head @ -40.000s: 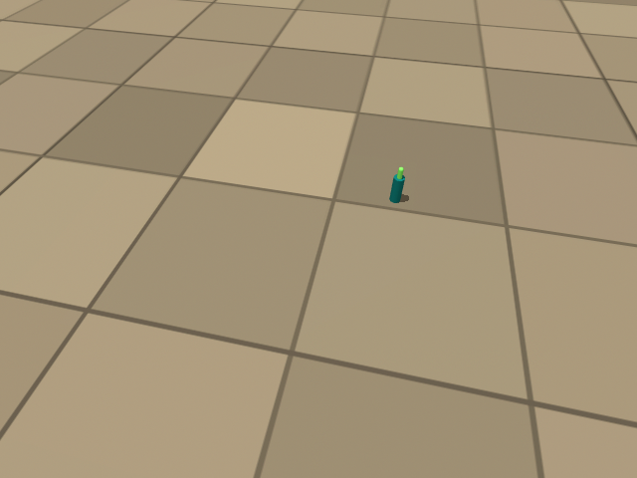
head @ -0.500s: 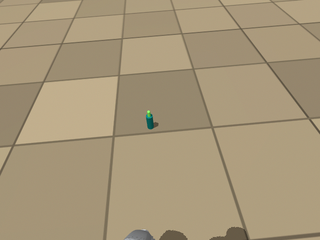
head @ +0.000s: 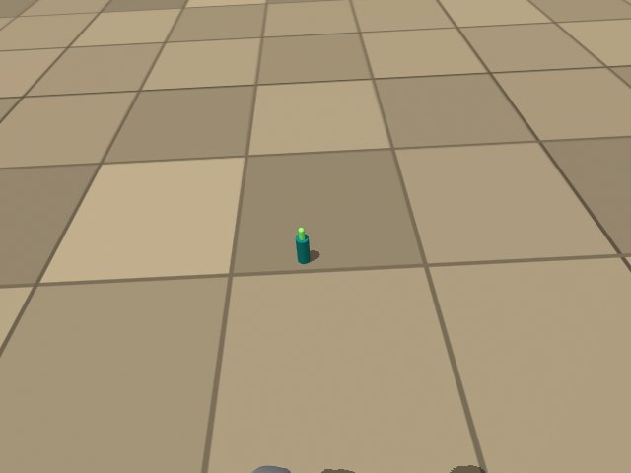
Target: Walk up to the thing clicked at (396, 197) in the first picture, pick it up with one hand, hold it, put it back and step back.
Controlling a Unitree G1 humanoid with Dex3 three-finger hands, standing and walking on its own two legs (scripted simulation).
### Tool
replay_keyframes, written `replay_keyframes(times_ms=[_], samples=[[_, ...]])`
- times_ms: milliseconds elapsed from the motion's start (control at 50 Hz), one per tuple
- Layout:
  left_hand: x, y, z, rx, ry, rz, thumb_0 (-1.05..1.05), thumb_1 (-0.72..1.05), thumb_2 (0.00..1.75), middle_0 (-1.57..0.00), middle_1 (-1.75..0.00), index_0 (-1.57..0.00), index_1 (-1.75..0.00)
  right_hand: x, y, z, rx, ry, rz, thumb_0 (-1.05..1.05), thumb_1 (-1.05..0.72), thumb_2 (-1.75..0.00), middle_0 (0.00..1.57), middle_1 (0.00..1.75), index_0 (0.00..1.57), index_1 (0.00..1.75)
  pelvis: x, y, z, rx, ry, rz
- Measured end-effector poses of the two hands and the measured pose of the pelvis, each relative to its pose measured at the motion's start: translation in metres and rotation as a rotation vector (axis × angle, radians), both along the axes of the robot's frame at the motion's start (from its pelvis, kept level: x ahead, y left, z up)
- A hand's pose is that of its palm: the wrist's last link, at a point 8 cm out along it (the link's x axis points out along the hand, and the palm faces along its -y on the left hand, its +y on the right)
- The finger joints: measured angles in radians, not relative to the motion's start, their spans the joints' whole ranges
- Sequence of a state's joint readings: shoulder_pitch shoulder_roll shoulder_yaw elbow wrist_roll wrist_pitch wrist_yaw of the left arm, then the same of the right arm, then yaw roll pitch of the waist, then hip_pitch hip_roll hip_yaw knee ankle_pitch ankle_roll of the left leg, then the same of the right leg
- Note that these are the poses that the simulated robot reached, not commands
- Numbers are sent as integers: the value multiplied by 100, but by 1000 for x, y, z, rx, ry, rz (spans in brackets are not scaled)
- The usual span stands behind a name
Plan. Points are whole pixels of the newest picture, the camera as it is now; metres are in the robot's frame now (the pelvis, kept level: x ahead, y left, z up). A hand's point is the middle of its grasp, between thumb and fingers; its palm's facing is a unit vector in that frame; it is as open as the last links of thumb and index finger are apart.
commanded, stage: step back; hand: left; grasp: from the side
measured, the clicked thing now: (302, 244) +1.02 +0.15 -0.67
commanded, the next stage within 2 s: stand in 0.42 s
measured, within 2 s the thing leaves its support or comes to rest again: neither
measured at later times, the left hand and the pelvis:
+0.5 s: hand out of the picture +0.12 +0.29 -0.15, palm faces +0.00 -0.94 -0.34, open 7.4 cm; pelvis +0.03 +0.03 +0.01, yaw -1 degrees
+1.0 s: hand out of the picture +0.09 +0.28 -0.15, palm faces -0.05 -0.94 -0.33, open 7.4 cm; pelvis +0.02 +0.03 +0.02, yaw -1 degrees
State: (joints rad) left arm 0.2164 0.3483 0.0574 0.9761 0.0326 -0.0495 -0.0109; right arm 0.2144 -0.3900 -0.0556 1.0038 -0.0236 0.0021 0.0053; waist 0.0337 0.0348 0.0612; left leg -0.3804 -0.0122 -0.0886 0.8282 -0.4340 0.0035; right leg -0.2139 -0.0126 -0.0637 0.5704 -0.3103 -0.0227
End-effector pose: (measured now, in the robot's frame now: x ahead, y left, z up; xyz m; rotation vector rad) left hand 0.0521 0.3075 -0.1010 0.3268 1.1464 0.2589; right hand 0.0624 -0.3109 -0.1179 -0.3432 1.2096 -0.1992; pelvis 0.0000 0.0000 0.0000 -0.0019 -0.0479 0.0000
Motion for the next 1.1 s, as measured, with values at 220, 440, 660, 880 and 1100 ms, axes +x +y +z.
replay_keyframes(times_ms=[220,440,660,880,1100], samples=[[31,26,-24,-29,54,16,0,91,90,-20,-30,-20,-30,45,31,3,-18,-15,17,0,-91,-90,20,30,20,30,22,24,-7,2,8,5],[60,29,-16,-43,28,-18,0,91,90,-20,-30,-20,-30,90,61,15,30,-106,27,0,-90,-90,20,30,21,30,28,32,3,-11,7,-15],[54,22,-5,-58,49,-39,0,91,90,-20,-30,-20,-30,74,57,21,44,-95,5,0,-90,-90,20,30,21,30,24,33,14,-2,-8,-16],[36,19,-6,-59,92,-46,0,91,90,-20,-30,-20,-30,26,43,17,28,2,-51,0,-90,-90,20,30,20,30,17,30,16,-1,-8,-17],[30,17,-8,-61,105,-56,0,91,90,-20,-30,-20,-30,4,43,15,28,40,-69,0,-90,-90,20,30,20,30,15,30,16,-3,-5,-19]])
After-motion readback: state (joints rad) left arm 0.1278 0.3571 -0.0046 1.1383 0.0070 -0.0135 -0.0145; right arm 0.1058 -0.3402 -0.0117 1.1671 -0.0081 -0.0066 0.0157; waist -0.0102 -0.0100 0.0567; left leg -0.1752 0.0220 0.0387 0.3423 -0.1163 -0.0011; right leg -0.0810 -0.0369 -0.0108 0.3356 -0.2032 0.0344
